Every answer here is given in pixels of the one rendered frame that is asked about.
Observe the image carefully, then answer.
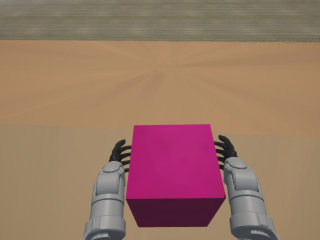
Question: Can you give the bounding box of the carton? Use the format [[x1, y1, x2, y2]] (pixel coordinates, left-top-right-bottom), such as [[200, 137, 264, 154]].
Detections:
[[125, 124, 226, 228]]

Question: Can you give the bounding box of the right robot forearm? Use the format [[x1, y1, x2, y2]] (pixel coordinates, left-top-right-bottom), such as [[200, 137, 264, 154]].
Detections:
[[223, 157, 280, 240]]

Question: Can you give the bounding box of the robot left hand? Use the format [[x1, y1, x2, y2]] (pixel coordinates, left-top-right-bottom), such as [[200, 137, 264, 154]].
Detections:
[[109, 139, 132, 173]]

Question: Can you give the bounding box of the left robot forearm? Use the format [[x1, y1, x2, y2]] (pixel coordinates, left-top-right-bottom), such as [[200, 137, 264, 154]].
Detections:
[[82, 161, 126, 240]]

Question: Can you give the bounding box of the robot right hand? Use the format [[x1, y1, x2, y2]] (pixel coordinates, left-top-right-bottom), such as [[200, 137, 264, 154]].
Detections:
[[214, 135, 237, 170]]

